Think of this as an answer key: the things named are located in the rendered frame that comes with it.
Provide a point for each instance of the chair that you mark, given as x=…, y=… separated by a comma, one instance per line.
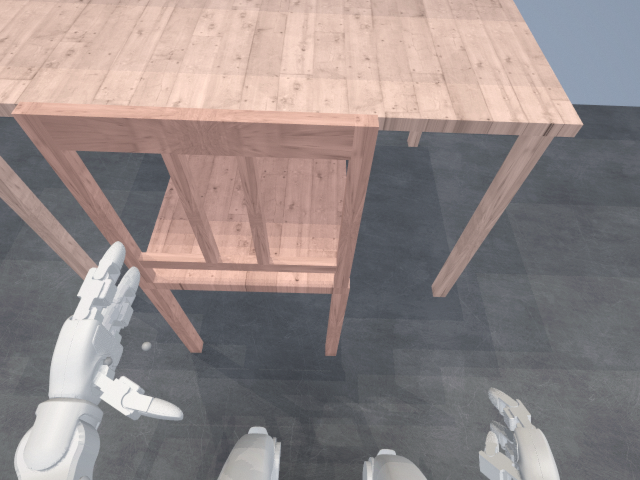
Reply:
x=257, y=201

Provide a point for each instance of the right robot hand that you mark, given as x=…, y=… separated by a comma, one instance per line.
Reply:
x=527, y=453

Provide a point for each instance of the left robot hand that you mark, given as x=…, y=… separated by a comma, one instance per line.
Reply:
x=92, y=334

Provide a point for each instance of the left robot shin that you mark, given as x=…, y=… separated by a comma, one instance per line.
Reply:
x=260, y=430

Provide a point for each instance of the left robot forearm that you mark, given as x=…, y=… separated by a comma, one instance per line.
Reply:
x=63, y=443

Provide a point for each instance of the table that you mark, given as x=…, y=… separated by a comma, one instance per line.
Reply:
x=449, y=66

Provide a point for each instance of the right robot thigh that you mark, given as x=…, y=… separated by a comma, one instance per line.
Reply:
x=391, y=467

